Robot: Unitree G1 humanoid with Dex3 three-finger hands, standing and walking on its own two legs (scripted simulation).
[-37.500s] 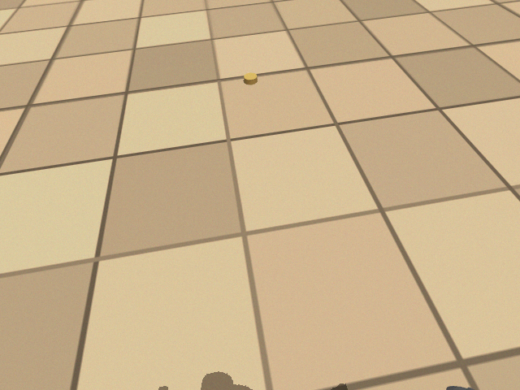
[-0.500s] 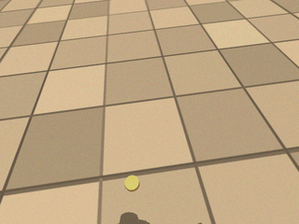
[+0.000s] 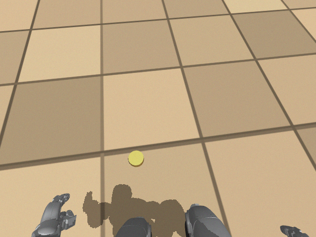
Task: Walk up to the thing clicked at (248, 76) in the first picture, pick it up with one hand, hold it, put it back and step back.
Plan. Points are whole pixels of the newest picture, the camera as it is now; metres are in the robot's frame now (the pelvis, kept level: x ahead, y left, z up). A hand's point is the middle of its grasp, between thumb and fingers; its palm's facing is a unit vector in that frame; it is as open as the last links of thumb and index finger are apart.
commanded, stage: step back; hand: left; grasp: from above
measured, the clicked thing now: (136, 158) +0.51 +0.15 -0.74
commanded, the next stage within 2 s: none
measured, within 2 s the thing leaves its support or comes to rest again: neither
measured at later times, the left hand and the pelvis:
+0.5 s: hand out of the picture +0.04 +0.26 -0.13, palm faces -0.07 -0.91 -0.40, open 7.4 cm; pelvis -0.08 +0.00 +0.01, yaw -5 degrees
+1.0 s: hand out of the picture -0.12 +0.30 -0.15, palm faces -0.10 -0.92 -0.37, open 7.4 cm; pelvis -0.22 +0.03 +0.01, yaw -6 degrees
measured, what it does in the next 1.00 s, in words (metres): walks backwards: right foot, then left foot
